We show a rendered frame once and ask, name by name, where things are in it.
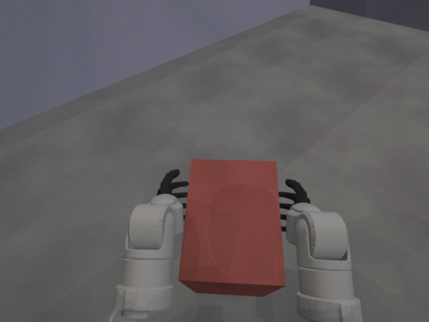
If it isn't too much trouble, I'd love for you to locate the left robot forearm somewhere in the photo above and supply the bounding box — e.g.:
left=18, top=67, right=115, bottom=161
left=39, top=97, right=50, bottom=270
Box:
left=109, top=194, right=184, bottom=322

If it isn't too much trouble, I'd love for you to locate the robot left hand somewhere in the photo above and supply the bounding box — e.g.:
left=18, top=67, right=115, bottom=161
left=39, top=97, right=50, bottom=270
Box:
left=157, top=169, right=189, bottom=220

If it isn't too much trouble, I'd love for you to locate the right robot forearm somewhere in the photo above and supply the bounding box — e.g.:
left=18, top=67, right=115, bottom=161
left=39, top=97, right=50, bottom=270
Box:
left=286, top=203, right=363, bottom=322

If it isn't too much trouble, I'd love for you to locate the carton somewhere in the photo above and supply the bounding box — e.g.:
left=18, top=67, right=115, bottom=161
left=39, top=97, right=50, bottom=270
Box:
left=178, top=159, right=286, bottom=297

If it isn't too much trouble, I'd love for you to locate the robot right hand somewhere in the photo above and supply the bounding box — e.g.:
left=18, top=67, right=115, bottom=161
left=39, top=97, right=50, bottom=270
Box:
left=279, top=179, right=310, bottom=232

